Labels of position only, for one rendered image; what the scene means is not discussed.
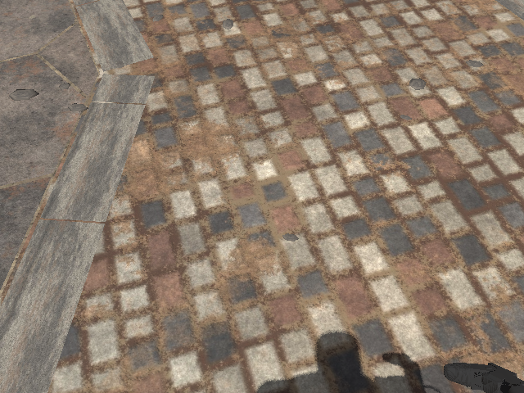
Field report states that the robot right hand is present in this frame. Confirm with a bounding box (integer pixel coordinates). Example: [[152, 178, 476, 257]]
[[444, 363, 524, 393]]

